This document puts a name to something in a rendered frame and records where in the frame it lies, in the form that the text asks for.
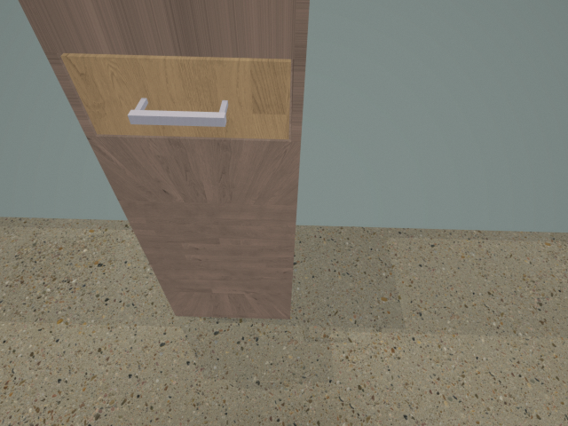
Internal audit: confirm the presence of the handle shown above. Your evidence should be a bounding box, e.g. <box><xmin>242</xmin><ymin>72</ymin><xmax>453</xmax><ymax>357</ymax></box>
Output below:
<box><xmin>128</xmin><ymin>98</ymin><xmax>228</xmax><ymax>127</ymax></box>

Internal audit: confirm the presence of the cabinet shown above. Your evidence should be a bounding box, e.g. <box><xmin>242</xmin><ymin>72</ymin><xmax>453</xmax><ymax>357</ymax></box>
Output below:
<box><xmin>19</xmin><ymin>0</ymin><xmax>310</xmax><ymax>320</ymax></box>

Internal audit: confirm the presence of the drawer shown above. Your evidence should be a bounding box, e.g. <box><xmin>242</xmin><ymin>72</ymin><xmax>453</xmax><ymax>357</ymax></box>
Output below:
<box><xmin>60</xmin><ymin>53</ymin><xmax>291</xmax><ymax>139</ymax></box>

